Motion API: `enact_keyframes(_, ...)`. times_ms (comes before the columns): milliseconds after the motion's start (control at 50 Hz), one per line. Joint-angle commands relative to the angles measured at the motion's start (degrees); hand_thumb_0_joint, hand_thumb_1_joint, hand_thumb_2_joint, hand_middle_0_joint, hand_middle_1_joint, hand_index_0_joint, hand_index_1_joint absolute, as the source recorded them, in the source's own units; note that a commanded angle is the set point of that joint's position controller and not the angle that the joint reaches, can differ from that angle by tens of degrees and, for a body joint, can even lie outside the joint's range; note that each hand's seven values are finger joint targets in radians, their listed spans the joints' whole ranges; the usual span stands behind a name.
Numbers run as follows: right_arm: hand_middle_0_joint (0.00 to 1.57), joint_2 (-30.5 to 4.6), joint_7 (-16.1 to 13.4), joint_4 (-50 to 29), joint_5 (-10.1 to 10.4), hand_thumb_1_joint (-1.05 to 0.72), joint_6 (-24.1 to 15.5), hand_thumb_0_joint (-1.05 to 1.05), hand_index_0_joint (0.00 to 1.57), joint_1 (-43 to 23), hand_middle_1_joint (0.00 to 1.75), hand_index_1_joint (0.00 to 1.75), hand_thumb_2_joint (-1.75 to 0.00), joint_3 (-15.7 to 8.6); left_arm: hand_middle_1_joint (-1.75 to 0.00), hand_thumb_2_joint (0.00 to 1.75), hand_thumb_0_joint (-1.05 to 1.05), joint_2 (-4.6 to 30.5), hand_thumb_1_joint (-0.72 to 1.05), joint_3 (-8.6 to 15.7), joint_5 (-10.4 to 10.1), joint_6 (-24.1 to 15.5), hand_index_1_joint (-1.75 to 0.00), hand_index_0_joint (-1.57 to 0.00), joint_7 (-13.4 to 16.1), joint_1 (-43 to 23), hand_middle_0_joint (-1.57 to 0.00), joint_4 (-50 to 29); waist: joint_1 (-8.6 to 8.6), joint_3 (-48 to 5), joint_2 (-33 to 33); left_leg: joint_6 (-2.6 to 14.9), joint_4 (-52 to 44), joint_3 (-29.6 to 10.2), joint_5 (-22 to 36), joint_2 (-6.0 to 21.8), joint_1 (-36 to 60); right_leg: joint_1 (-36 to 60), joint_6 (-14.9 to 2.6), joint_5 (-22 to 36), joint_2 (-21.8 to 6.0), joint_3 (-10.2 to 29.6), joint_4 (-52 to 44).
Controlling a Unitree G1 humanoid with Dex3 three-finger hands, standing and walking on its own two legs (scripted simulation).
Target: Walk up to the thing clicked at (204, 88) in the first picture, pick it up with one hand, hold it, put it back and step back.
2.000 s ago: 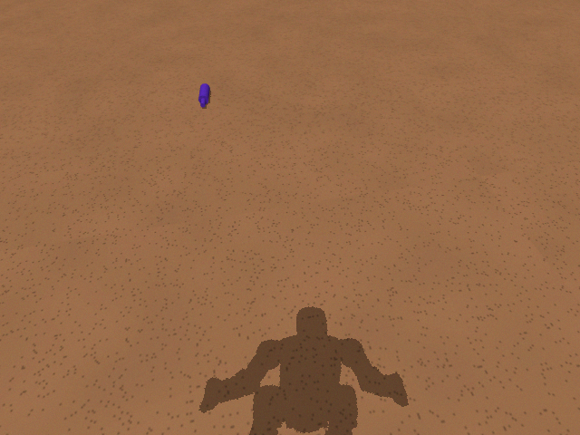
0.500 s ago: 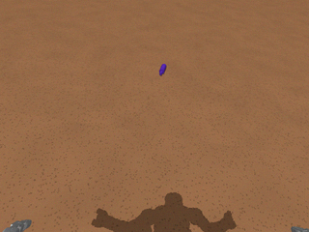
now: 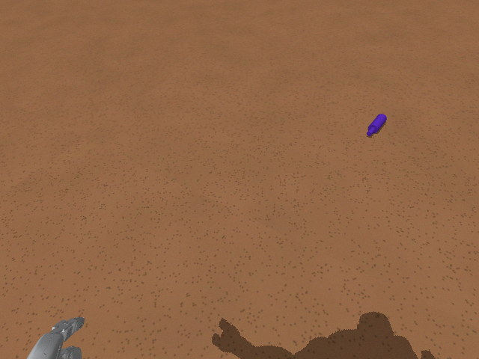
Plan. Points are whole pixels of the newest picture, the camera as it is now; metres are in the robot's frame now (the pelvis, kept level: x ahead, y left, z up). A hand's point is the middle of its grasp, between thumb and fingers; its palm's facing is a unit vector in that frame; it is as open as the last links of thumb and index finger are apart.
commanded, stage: walk up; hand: left
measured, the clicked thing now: (375, 125) +1.58 -0.72 -0.72
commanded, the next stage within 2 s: none
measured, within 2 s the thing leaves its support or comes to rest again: neither
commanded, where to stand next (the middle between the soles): +1.50 -1.12 m, yaw +54 degrees
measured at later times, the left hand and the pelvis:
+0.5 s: hand (201, 295) +0.27 +0.12 -0.15, palm faces +0.18 -0.94 -0.29, open 7.4 cm; pelvis +0.30 -0.15 +0.00, yaw +15 degrees
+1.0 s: hand (273, 215) +0.48 -0.04 -0.14, palm faces +0.48 -0.80 -0.35, open 7.4 cm; pelvis +0.58 -0.32 +0.00, yaw +30 degrees
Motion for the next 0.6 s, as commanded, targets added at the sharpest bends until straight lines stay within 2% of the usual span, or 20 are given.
enact_keyframes(0,0.20,-12.2,1.7,-5.0,1.9,-0.90,-2.5,0.00,0.20,-1.9,0.30,0.30,-0.90,-1.8,-0.30,0.90,0.00,15.7,0.90,4.0,-0.6,-1.8,-0.30,-0.20,1.9,-3.9,-0.20,-5.0,-1.64,4.0,-15.0,0.25,3.3,3.0,8.9,3.8,-18.0,11.9,-5.81,-22.1,-11.9,18.6,-32.2)
enact_keyframes(20,0.20,-12.1,2.4,-4.0,2.0,-0.90,-1.9,0.00,0.20,-0.5,0.30,0.30,-0.90,-1.9,-0.30,0.90,0.00,13.8,0.90,3.5,-0.9,-1.8,-0.30,-0.20,1.9,-2.9,-0.20,-4.3,-1.71,4.4,-14.6,-0.27,0.8,4.5,11.2,3.5,-16.1,11.6,-4.02,-15.3,-9.4,11.9,-31.1)
enact_keyframes(40,0.20,-12.0,2.9,-4.4,1.7,-0.90,-1.5,0.00,0.20,-1.0,0.30,0.30,-0.90,-2.0,-0.30,0.90,0.00,12.7,0.90,3.1,-0.9,-1.7,-0.30,-0.20,1.9,-1.7,-0.20,-4.2,-1.34,4.9,-13.7,-0.65,-1.2,5.9,13.1,3.0,-15.7,12.0,-3.98,-11.7,-8.6,8.4,-31.3)
enact_keyframes(100,0.20,-10.4,3.5,-7.2,1.7,-0.90,-0.8,0.00,0.20,-6.6,0.30,0.30,-0.90,-1.3,-0.30,0.90,0.00,12.5,0.90,3.4,-0.3,-1.5,-0.30,-0.20,1.6,1.8,-0.20,-5.4,0.71,6.9,-11.2,-1.39,-12.4,9.6,15.3,2.7,-18.7,17.1,-4.21,-3.3,-8.6,3.2,-33.1)
enact_keyframes(160,0.20,-8.8,3.2,-9.7,2.6,-0.90,-0.5,0.00,0.20,-8.3,0.30,0.30,-0.90,-0.5,-0.30,0.90,0.00,12.3,0.90,3.5,0.3,-0.4,-0.30,-0.20,1.2,4.1,-0.20,-6.9,1.58,6.1,-8.5,-1.84,-24.2,14.4,19.5,0.6,-13.5,18.9,-2.13,10.8,-7.3,-1.7,-32.7)
enact_keyframes(180,0.20,-8.4,3.1,-9.5,2.9,-0.90,-0.5,0.00,0.20,-5.7,0.30,0.30,-0.90,-0.3,-0.30,0.90,0.00,12.1,0.90,3.7,0.3,0.1,-0.30,-0.20,1.2,3.3,-0.20,-7.8,0.45,4.1,-6.9,-1.45,-28.9,17.2,20.7,-1.5,-6.7,18.5,-1.25,18.1,-5.2,-4.9,-29.6)
enact_keyframes(220,0.20,-8.1,1.8,-9.0,2.2,-0.90,-0.1,0.00,0.20,-0.8,0.30,0.30,-0.90,-0.9,-0.30,0.90,0.00,13.1,0.90,3.7,-0.1,0.7,-0.30,-0.20,1.5,6.5,-0.20,-8.9,-0.60,-1.4,-4.8,-0.30,-32.9,22.2,23.1,-6.6,5.8,18.6,-1.78,33.2,-4.5,-7.0,-17.8)
enact_keyframes(240,0.20,-6.9,0.9,-8.4,2.0,-0.90,-0.7,0.00,0.20,4.4,0.30,0.30,-0.90,-1.1,-0.30,0.90,0.00,13.7,0.90,3.4,-0.2,1.5,-0.30,-0.20,1.9,7.1,-0.20,-6.1,-2.49,-5.0,-3.9,1.84,-33.1,20.9,23.4,-7.7,15.4,15.6,-1.31,39.1,-3.7,-9.0,-6.6)
enact_keyframes(260,0.20,-8.7,-0.3,-7.2,1.6,-0.90,-0.5,0.00,0.20,13.1,0.30,0.30,-0.90,-2.2,-0.30,0.90,0.00,13.7,0.90,3.3,-0.2,1.7,-0.30,-0.20,2.2,6.6,-0.20,-7.5,-6.44,-7.7,-2.9,4.44,-36.0,19.0,24.0,-7.3,25.7,9.9,-0.57,42.6,-3.2,-8.9,3.5)
enact_keyframes(280,0.20,-11.5,-1.5,-6.6,1.3,-0.90,-0.3,0.00,0.20,18.5,0.30,0.30,-0.90,-3.5,-0.30,0.90,0.00,11.9,0.90,2.4,0.0,1.8,-0.30,-0.20,2.6,7.8,-0.20,-8.3,-9.65,-8.1,0.9,7.02,-38.3,10.8,21.8,-2.2,35.7,-1.2,0.50,29.9,-1.1,-7.4,16.4)
enact_keyframes(300,0.20,-14.8,-2.7,-7.8,1.0,-0.90,-0.6,0.00,0.20,18.6,0.30,0.30,-0.90,-4.8,-0.30,0.90,0.00,8.7,0.90,1.4,0.8,1.9,-0.30,-0.20,2.8,9.7,-0.20,-8.8,-9.20,-6.0,6.3,11.72,-38.9,-11.6,9.9,11.1,44.4,-20.4,1.44,-12.3,3.5,-1.6,28.9)
enact_keyframes(320,0.20,-19.0,-3.5,-11.6,2.5,-0.90,-1.0,0.00,0.20,15.4,0.30,0.30,-0.90,-5.9,-0.30,0.90,0.00,12.1,0.90,1.9,0.5,3.0,-0.30,-0.20,2.6,12.2,-0.20,-8.8,-7.79,-9.1,-1.3,19.57,-44.0,-34.5,0.4,26.5,42.3,-27.8,4.28,-14.6,5.0,4.8,44.3)
enact_keyframes(340,0.20,-18.3,-3.9,-12.8,5.1,-0.90,-1.4,0.00,0.20,10.0,0.30,0.30,-0.90,-5.4,-0.30,0.90,0.00,18.4,0.90,2.7,0.5,2.8,-0.30,-0.20,2.6,8.1,-0.20,-9.2,-7.83,-7.9,-5.0,21.40,-51.6,-42.9,-8.9,30.4,36.1,-28.8,2.61,-9.7,1.0,14.7,47.1)
enact_keyframes(360,0.20,-15.9,-4.2,-13.3,4.9,-0.90,-2.3,0.00,0.20,6.4,0.30,0.30,-0.90,-4.4,-0.30,0.90,0.00,18.6,0.90,2.4,0.7,2.3,-0.30,-0.20,2.5,4.5,-0.20,-9.3,-6.61,-3.7,-11.1,18.10,-51.2,-33.6,-3.6,26.9,27.9,-26.2,2.30,-5.7,-1.7,14.6,44.3)
enact_keyframes(400,0.20,-12.4,-4.1,-12.5,3.5,-0.90,-4.0,0.00,0.20,5.2,0.30,0.30,-0.90,-2.0,-0.30,0.90,0.00,15.6,0.90,2.3,-0.2,2.0,-0.30,-0.20,1.6,6.6,-0.20,-7.7,-2.76,-1.3,-9.2,13.93,-46.6,-14.9,16.9,17.8,14.9,-16.9,1.28,-2.7,-4.4,14.1,36.2)
enact_keyframes(440,0.20,-13.1,-3.1,-11.7,2.4,-0.90,-4.9,0.00,0.20,3.0,0.30,0.30,-0.90,-1.5,-0.30,0.90,0.00,14.0,0.90,2.4,0.2,2.9,-0.30,-0.20,0.3,6.8,-0.20,-7.2,-1.09,2.2,-2.5,12.50,-46.9,-5.8,12.4,12.5,1.1,-9.8,1.36,-2.4,-5.8,12.3,25.3)
enact_keyframes(460,0.20,-14.0,-2.6,-12.1,1.7,-0.90,-5.3,0.00,0.20,1.8,0.30,0.30,-0.90,-1.6,-0.30,0.90,0.00,13.0,0.90,2.3,0.3,3.3,-0.30,-0.20,-0.4,5.9,-0.20,-7.6,-0.63,3.5,-0.1,11.45,-47.2,-2.9,9.6,10.2,-3.8,-6.9,0.69,-1.8,-5.3,10.8,19.7)
enact_keyframes(500,0.20,-16.4,-2.0,-12.4,0.5,-0.90,-5.7,0.00,0.20,1.0,0.30,0.30,-0.90,-2.4,-0.30,0.90,0.00,11.8,0.90,2.5,0.3,3.8,-0.30,-0.20,-1.5,2.9,-0.20,-9.3,-1.21,4.6,4.5,10.72,-48.3,-2.5,1.0,8.9,-8.3,-3.1,-0.35,-2.2,-4.6,8.4,9.5)
enact_keyframes(520,0.20,-16.9,-1.8,-12.1,0.2,-0.90,-5.9,0.00,0.20,1.6,0.30,0.30,-0.90,-2.6,-0.30,0.90,0.00,11.6,0.90,2.6,0.2,3.7,-0.30,-0.20,-1.7,1.4,-0.20,-9.8,-1.84,3.5,5.4,9.99,-48.0,-2.4,-0.3,8.2,-8.6,-1.0,-0.88,0.1,-3.6,7.1,5.4)
enact_keyframes(580,0.20,-17.1,-1.8,-11.7,-0.2,-0.90,-5.0,0.00,0.20,-0.6,0.30,0.30,-0.90,-3.0,-0.30,0.90,0.00,11.5,0.90,4.0,0.1,4.1,-0.30,-0.20,-1.5,6.9,-0.20,-7.8,0.95,0.0,6.5,8.41,-43.5,-2.1,-2.8,7.2,-12.2,8.4,-0.99,2.7,-0.7,2.1,3.4)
